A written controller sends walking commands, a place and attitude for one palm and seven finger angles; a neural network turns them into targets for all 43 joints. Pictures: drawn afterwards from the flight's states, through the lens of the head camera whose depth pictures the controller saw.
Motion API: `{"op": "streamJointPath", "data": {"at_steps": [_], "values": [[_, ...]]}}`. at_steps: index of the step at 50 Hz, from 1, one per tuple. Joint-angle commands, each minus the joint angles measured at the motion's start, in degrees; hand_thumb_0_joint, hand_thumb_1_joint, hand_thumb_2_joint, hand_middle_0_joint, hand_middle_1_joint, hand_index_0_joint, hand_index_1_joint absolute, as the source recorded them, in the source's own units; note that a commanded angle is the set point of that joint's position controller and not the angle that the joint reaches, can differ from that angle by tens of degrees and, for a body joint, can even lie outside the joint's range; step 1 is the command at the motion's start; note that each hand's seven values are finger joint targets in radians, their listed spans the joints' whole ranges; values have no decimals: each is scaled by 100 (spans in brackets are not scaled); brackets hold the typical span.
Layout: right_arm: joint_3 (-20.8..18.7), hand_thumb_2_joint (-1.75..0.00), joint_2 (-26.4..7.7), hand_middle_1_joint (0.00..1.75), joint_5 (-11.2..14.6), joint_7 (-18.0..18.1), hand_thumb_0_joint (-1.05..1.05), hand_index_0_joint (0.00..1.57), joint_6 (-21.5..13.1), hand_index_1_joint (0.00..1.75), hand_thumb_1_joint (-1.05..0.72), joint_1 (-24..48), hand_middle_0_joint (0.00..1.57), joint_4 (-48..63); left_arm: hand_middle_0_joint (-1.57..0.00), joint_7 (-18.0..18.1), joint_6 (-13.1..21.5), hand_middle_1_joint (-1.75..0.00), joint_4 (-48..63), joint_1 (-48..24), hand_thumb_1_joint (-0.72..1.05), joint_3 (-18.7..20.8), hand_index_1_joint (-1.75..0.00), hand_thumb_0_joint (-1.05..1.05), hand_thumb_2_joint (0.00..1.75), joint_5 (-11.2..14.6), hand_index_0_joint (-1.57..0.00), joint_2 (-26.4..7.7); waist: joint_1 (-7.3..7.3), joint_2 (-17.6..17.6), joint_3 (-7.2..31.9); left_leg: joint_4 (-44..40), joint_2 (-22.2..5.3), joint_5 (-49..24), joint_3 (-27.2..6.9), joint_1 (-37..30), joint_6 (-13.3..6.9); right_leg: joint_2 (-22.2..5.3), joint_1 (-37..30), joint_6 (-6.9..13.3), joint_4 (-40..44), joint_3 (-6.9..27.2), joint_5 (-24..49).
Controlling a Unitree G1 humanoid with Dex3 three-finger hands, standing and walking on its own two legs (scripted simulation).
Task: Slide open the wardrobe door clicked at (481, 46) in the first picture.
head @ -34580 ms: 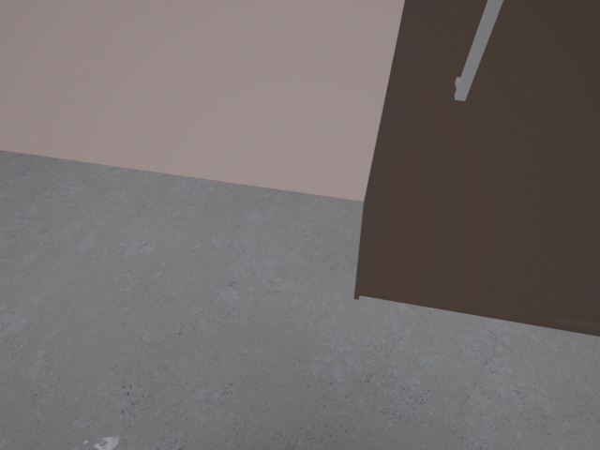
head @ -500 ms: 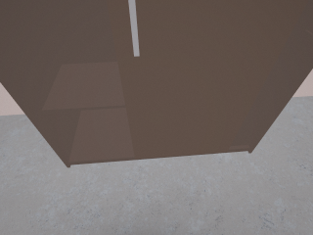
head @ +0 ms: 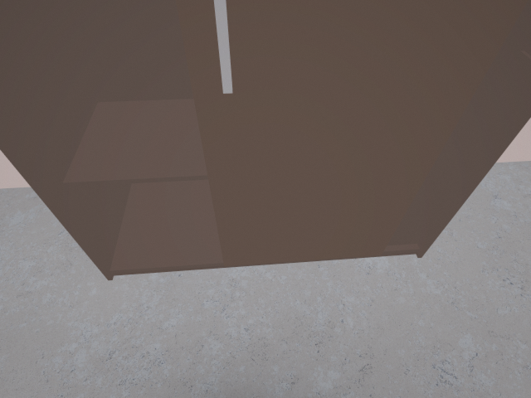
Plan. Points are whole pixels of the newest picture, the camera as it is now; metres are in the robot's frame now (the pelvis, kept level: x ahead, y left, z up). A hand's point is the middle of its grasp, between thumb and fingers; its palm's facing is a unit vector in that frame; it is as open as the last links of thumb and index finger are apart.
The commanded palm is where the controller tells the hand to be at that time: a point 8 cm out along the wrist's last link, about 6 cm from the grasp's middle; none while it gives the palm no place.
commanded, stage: look to check the result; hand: left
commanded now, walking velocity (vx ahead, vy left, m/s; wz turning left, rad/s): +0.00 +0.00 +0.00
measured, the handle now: (223, 30) +0.67 +0.12 +0.22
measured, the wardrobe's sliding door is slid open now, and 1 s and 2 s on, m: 0.46 0.46 0.46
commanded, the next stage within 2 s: stand and wait in 0.34 s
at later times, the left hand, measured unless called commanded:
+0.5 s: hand out of the picture +0.02 +0.18 -0.18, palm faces +0.00 -0.98 -0.20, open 7.4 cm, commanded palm none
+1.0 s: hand out of the picture +0.03 +0.18 -0.18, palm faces -0.01 -0.98 -0.20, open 7.4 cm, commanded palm none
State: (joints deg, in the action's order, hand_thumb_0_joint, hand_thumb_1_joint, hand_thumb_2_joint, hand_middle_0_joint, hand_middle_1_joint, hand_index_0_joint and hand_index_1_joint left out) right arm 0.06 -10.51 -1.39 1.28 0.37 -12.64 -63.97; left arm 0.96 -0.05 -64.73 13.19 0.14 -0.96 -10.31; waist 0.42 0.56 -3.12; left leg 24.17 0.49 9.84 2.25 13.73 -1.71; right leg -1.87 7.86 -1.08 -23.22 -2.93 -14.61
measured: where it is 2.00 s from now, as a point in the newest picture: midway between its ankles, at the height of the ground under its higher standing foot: outside the picture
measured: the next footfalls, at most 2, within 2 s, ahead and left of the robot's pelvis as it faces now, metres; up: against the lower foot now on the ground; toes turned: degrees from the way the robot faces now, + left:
none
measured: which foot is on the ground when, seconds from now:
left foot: down 0.00-1.00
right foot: down 0.00-1.00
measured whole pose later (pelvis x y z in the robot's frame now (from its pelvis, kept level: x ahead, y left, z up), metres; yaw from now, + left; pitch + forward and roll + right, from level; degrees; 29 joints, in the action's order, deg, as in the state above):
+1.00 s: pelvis +0.01 +0.00 +0.00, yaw +0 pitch -1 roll +0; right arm 0.4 -11.0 -1.2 1.4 0.2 -11.8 -65.1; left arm 0.9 0.2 -65.3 12.7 -0.1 -0.8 -11.2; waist 0.3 -0.3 -3.0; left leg 22.3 0.3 9.8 2.2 11.3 -1.4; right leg -1.6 5.1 -0.9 -20.5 -2.9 -14.1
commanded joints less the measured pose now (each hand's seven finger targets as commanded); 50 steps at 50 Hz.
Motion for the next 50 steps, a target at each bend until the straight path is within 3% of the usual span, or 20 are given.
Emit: {"op": "streamJointPath", "data": {"at_steps": [1,15,30,50], "values": [[-144,-90,-709,30,30,56,0,20,-94,30,-90,-198,20,180,-20,62,103,-30,196,264,90,131,-30,0,90,13,-20,-697,1,-42,248,-351,-628,-806,-617,-434,-27,-454,271,216,460,422,493],[-117,-90,-688,30,21,67,0,20,-91,30,-90,-122,20,119,-20,57,95,-30,118,260,90,112,-30,0,90,21,-20,-660,3,-27,22,-467,-618,-674,-630,-398,-9,-462,262,215,577,424,402],[-116,-90,-761,30,26,73,0,20,-124,30,-90,-109,20,97,-20,50,107,-30,131,230,90,134,-30,0,90,27,-20,-747,-16,-61,174,-500,-646,-876,-634,-508,-15,-475,107,219,573,412,554],[-118,-90,-775,30,25,66,0,20,-103,30,-90,-73,20,70,-20,48,110,-30,111,216,90,108,-30,0,90,31,-20,-763,-7,-48,41,-544,-638,-722,-615,-496,6,-478,163,227,681,437,456]]}}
